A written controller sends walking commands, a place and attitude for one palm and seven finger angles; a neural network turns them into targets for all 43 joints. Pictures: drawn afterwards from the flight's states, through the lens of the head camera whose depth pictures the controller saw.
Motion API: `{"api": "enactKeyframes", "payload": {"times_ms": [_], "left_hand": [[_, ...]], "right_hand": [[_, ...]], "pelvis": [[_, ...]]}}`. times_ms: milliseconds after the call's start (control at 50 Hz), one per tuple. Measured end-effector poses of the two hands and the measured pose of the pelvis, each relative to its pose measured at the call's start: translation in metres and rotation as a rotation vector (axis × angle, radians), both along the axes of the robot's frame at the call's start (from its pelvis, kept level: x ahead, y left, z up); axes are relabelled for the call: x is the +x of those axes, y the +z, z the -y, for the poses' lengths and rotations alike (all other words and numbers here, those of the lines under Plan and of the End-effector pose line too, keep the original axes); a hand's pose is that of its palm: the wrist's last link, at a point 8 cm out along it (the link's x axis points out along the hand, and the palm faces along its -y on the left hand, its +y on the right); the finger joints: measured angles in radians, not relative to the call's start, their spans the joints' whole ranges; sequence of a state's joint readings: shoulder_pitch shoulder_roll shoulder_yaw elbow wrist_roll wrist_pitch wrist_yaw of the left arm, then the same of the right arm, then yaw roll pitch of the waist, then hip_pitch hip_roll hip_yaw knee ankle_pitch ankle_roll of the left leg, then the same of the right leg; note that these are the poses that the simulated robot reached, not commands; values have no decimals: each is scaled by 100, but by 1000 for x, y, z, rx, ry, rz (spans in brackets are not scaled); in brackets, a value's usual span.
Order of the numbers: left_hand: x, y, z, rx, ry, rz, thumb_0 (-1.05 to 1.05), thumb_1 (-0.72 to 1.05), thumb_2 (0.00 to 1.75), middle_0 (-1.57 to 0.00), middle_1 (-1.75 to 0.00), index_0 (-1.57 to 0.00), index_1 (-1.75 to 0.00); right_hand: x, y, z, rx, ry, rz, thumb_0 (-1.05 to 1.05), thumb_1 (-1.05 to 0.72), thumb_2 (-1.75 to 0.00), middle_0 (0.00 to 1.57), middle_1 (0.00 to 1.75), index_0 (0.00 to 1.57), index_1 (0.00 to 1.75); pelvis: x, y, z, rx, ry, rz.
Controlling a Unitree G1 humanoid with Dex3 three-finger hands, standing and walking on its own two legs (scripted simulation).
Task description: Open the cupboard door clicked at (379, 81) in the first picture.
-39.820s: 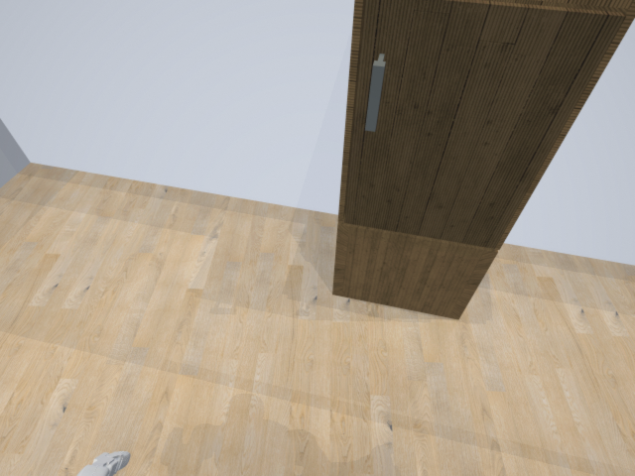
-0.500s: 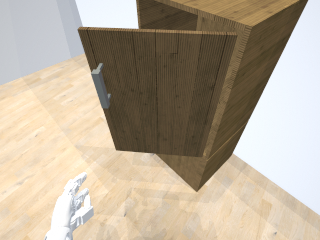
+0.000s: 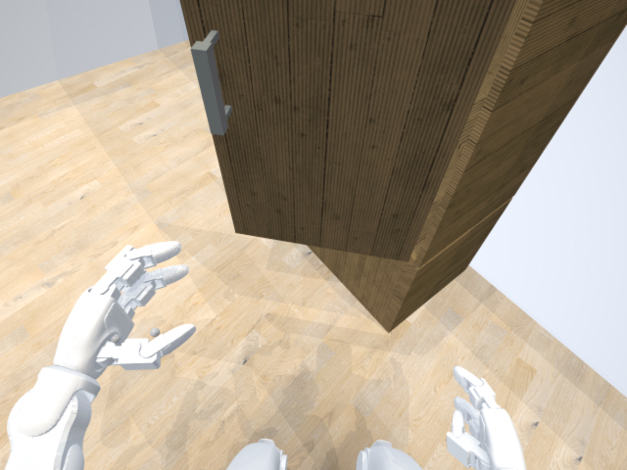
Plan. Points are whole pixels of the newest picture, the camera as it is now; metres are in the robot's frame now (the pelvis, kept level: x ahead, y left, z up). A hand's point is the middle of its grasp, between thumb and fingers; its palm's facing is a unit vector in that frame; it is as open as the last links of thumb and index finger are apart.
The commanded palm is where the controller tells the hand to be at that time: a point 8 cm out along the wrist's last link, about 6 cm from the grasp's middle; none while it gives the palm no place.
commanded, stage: raise the hand with hooked fingers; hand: left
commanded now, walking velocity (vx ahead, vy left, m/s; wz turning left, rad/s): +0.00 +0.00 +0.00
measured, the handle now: (216, 84) +0.61 +0.21 +0.14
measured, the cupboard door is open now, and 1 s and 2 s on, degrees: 41 41 41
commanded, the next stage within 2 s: move the hooked fingers beside the handle in 1.42 s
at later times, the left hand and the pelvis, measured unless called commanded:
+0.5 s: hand (99, 267) +0.30 +0.27 +0.12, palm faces -0.06 -1.00 -0.07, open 13.1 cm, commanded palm +0.27 +0.32 +0.12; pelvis +0.03 +0.03 +0.03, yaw -2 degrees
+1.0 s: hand (59, 202) +0.34 +0.30 +0.17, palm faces -0.05 -1.00 -0.06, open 14.0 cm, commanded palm +0.31 +0.35 +0.16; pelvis +0.04 +0.03 +0.05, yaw -1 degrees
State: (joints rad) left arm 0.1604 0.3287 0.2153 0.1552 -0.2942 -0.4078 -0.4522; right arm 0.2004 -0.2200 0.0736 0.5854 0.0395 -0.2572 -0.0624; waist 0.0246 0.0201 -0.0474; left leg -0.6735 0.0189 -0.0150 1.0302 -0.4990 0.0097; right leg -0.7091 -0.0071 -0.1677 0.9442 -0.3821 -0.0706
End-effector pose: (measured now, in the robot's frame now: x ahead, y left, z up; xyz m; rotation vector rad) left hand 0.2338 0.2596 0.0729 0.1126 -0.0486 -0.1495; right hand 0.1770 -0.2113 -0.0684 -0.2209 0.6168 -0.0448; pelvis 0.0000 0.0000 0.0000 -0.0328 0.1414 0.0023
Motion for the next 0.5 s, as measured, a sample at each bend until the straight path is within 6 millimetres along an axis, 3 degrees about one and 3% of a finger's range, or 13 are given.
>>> {"api": "enactKeyframes", "payload": {"times_ms": [100,220,300,380,500], "left_hand": [[27,1,-15,-43,10,-157,1,19,59,-26,-76,-25,-76],[20,19,-42,-47,137,-90,1,5,53,-27,-85,-26,-85],[19,18,-47,-42,121,-79,0,-4,49,-27,-91,-26,-91],[27,17,-47,-50,77,-96,0,-14,45,-28,-97,-27,-97],[44,45,-61,-44,90,-19,0,-28,39,-29,-106,-28,-106]], "right_hand": [[-42,-5,-2,48,-99,-91,1,-90,-89,21,30,21,30],[-62,3,18,-18,-126,-139,1,-90,-89,21,30,21,30],[-54,11,30,-80,-115,-131,1,-90,-89,21,30,20,30],[-33,24,33,-117,-120,-74,1,-90,-90,21,30,20,30],[2,46,16,-104,-95,43,1,-90,-90,20,30,20,30]], "pelvis": [[5,12,-5,17,-33,-8],[13,19,-13,20,-43,-8],[16,21,-18,12,-31,-1],[19,23,-23,6,-28,14],[28,30,-28,1,-30,44]]}}
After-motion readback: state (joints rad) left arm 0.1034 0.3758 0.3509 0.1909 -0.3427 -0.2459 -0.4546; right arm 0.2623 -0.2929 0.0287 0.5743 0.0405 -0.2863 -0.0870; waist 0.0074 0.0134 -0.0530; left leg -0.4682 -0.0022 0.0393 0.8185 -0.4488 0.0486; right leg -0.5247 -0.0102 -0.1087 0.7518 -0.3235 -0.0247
